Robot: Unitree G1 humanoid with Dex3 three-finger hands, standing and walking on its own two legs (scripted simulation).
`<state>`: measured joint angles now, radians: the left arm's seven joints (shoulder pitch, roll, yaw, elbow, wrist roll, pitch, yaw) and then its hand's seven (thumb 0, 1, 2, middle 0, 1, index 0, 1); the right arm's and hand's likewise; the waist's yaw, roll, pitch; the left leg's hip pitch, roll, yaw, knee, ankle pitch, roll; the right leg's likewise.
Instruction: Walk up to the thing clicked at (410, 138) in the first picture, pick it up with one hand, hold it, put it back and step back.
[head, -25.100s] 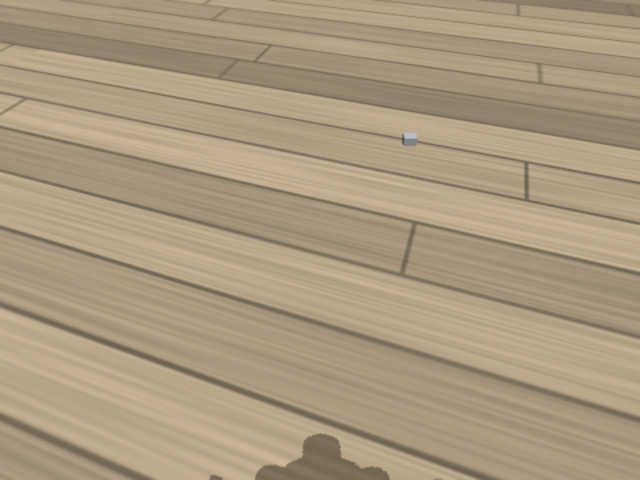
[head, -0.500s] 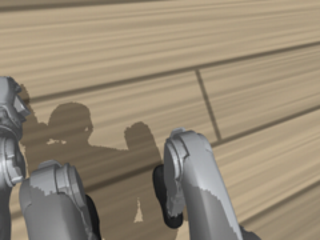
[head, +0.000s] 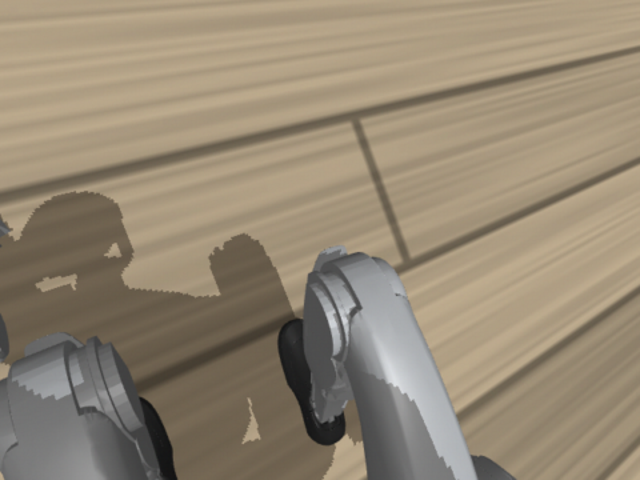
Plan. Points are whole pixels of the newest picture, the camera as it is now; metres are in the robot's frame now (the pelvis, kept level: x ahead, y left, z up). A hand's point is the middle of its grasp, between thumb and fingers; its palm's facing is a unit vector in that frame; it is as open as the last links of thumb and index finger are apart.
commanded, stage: rest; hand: left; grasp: from above
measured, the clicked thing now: out of the picture +0.45 +0.30 -0.26
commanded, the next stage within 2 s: open in 0.64 s
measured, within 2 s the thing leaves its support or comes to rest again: rests again in 0.24 s
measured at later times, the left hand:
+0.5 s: hand out of the picture +0.45 +0.28 -0.25, palm faces -0.39 -0.26 -0.88, open 8.6 cm
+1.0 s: hand out of the picture +0.45 +0.29 -0.25, palm faces -0.39 -0.25 -0.89, open 9.1 cm
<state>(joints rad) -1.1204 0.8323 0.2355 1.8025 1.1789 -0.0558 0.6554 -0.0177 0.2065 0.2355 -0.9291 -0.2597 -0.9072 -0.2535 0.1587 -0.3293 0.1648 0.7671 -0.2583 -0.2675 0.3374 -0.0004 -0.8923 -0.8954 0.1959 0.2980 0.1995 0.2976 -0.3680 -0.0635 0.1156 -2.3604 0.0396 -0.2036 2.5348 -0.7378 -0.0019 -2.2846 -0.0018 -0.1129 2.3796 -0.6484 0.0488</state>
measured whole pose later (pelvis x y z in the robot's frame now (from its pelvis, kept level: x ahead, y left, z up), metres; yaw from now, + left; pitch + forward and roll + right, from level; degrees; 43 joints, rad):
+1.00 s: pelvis -0.01 +0.00 +0.00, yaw -3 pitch +28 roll -14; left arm -1.15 0.95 0.20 1.88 1.16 -0.05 0.71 -0.01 0.18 0.36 -0.77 -0.41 -0.76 -0.41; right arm 0.14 -0.36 0.27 0.73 -0.26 -0.35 0.38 0.00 -0.89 -0.90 0.20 0.30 0.20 0.30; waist -0.42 -0.12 0.19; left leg -2.34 0.04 -0.25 2.55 -0.73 0.01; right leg -2.24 0.02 -0.15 2.35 -0.62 0.06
